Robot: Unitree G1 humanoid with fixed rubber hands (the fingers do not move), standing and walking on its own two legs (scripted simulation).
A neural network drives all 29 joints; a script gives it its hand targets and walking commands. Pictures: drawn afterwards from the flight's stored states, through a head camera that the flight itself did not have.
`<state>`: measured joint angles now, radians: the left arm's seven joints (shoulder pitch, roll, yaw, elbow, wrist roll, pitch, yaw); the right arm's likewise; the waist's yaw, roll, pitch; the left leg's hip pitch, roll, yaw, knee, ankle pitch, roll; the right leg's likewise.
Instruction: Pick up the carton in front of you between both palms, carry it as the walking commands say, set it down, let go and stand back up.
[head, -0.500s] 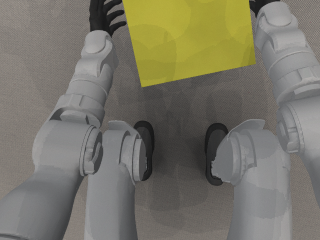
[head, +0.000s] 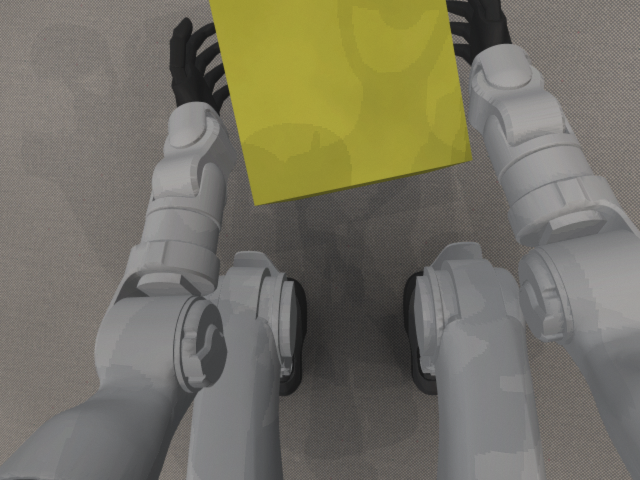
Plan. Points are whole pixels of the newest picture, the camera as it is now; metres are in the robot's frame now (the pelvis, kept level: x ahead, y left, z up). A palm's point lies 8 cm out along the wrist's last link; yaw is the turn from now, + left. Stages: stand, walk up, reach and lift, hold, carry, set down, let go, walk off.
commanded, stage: reach and lift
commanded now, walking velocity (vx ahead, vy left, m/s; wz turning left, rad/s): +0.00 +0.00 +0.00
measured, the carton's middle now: (344, 106) +0.50 -0.01 -0.20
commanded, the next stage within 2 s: none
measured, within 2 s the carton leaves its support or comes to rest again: neither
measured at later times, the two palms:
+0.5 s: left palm (84, 66) +0.47 +0.13 +0.07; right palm out of the picture +0.48 -0.17 +0.06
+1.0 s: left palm out of the picture +0.44 +0.13 +0.24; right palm out of the picture +0.44 -0.17 +0.23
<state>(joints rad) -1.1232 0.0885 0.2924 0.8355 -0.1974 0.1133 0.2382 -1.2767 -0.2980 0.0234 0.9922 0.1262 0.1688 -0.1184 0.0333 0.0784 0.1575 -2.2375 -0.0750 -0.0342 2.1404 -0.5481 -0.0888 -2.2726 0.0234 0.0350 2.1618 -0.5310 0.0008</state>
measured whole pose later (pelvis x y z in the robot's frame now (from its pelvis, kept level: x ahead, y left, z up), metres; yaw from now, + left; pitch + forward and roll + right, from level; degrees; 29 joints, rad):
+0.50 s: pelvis +0.01 +0.01 +0.12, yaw -2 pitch +41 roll +1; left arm -0.86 -0.11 0.49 0.58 0.15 0.32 0.12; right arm -0.95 -0.06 -0.34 0.75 -0.18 0.33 -0.02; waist 0.02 0.03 -0.20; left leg -1.94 -0.07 -0.04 1.74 -0.52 -0.05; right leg -1.97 0.04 0.05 1.74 -0.49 0.02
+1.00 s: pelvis +0.06 +0.01 +0.26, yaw -4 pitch +29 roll +1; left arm -0.55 -0.14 0.40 0.57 0.17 0.31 0.09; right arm -0.59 0.06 -0.33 0.64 -0.19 0.33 -0.04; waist 0.02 0.01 -0.24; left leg -1.30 -0.05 -0.06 1.28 -0.49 -0.03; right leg -1.32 0.04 0.05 1.28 -0.46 0.01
